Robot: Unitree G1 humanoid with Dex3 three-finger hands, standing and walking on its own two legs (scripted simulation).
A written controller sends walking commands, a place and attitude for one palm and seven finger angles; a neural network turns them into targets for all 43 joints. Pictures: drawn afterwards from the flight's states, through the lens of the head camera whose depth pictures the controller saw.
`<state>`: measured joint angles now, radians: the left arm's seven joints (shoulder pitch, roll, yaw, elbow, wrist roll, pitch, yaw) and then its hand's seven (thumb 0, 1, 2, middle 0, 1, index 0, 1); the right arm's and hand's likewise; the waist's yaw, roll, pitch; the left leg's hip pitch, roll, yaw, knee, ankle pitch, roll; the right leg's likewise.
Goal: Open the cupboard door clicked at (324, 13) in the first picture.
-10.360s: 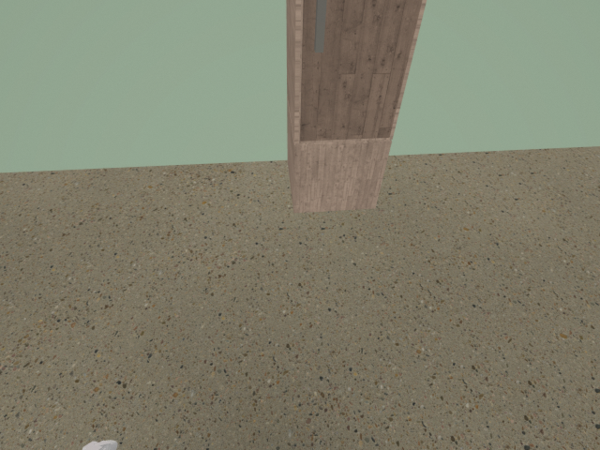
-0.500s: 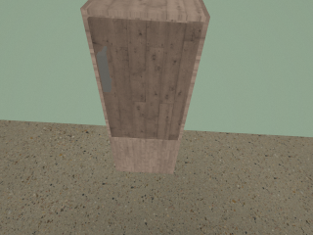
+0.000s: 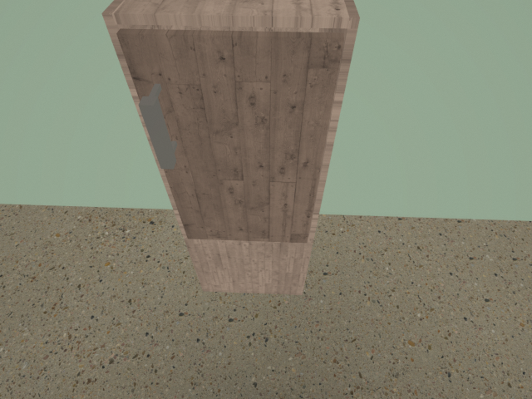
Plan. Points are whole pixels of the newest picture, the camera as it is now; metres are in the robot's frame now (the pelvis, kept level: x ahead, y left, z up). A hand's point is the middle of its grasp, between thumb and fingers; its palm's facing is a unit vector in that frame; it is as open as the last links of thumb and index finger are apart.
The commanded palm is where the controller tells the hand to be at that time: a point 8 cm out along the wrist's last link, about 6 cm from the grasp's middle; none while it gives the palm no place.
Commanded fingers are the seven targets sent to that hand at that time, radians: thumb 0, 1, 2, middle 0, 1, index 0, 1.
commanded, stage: come to a stop and stand still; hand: left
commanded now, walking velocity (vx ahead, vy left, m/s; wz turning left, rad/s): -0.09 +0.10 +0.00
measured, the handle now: (162, 127) +0.55 +0.22 +0.10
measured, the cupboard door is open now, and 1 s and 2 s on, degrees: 0 0 0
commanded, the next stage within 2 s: look again from close up in 0.70 s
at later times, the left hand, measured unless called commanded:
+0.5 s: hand out of the picture -0.03 +0.18 -0.17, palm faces +0.02 -0.99 -0.16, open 7.4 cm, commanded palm none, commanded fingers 0.00 0.90 0.90 -0.20 -0.30 -0.20 -0.30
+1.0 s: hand out of the picture +0.06 +0.20 -0.16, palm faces -0.03 -0.97 -0.24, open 7.3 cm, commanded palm none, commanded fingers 0.00 0.90 0.90 -0.20 -0.30 -0.20 -0.30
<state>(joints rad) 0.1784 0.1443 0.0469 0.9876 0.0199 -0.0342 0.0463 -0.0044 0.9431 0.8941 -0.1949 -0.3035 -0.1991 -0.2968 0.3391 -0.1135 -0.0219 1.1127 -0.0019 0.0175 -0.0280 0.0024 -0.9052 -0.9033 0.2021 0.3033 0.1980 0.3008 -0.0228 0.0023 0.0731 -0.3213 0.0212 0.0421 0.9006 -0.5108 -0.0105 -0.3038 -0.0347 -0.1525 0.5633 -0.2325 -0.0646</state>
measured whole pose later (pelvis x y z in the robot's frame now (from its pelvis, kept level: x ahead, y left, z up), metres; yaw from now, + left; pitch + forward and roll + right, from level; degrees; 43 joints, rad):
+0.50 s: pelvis +0.00 +0.03 +0.01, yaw -1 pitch -1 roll +0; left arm 0.35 0.13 -0.01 1.10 0.03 0.00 0.03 0.00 0.91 0.89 -0.19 -0.30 -0.20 -0.30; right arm 0.21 -0.17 -0.01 1.03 -0.01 0.00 -0.02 0.00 -0.94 -0.90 0.20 0.30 0.20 0.30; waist 0.03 -0.01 0.03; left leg -0.24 0.02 0.09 0.48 -0.23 0.02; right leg -0.24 -0.02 -0.07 0.46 -0.20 -0.01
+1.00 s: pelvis +0.02 +0.02 +0.01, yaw -2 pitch -1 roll +1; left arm 0.25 0.16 -0.01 1.07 0.01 -0.03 0.04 0.00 0.91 0.89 -0.19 -0.30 -0.20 -0.30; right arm 0.31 -0.15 0.02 1.10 -0.01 -0.02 -0.01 0.00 -0.91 -0.90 0.20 0.30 0.20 0.30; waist -0.01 0.02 0.02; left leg -0.18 0.00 0.11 0.44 -0.24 0.02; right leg -0.22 -0.03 -0.05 0.49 -0.25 -0.01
